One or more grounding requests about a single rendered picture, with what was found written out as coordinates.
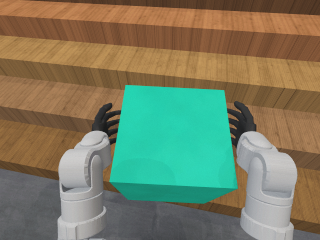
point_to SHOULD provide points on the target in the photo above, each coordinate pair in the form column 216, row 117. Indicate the robot right forearm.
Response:
column 271, row 180

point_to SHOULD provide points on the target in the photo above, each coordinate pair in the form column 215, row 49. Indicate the carton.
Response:
column 173, row 145

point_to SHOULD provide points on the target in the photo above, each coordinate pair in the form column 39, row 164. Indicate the right robot hand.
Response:
column 245, row 123

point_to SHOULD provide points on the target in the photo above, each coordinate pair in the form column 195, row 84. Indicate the robot left forearm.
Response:
column 80, row 170

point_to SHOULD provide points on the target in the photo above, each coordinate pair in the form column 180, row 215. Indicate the left robot hand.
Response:
column 101, row 122

